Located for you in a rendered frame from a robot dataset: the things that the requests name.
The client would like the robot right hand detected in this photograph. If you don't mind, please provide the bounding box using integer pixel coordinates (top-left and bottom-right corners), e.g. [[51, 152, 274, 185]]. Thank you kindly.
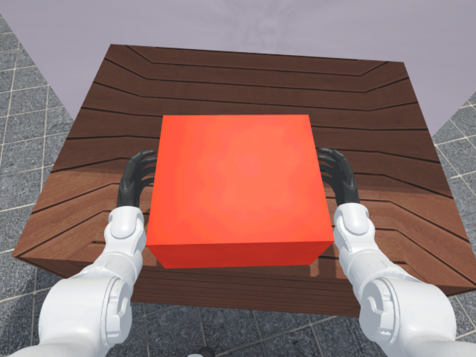
[[317, 148, 360, 206]]

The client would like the robot left hand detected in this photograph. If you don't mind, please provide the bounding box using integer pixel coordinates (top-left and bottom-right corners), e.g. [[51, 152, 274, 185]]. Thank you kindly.
[[116, 149, 158, 208]]

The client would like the left robot forearm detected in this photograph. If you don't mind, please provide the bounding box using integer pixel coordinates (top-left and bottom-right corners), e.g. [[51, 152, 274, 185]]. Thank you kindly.
[[39, 206, 147, 340]]

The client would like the right robot upper arm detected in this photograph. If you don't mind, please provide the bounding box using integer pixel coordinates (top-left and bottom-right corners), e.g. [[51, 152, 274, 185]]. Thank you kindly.
[[359, 277, 476, 357]]

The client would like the right robot forearm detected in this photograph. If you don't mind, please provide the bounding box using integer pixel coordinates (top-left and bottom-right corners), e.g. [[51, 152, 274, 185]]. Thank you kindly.
[[333, 203, 457, 337]]

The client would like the left robot upper arm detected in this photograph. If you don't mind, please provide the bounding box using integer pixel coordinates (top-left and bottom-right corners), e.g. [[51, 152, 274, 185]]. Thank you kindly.
[[8, 276, 132, 357]]

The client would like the carton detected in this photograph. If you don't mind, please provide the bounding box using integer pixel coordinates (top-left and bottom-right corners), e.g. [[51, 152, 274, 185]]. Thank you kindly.
[[146, 115, 335, 268]]

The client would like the pedestal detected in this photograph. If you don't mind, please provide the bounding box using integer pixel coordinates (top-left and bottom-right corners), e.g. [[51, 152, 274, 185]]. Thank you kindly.
[[11, 44, 476, 318]]

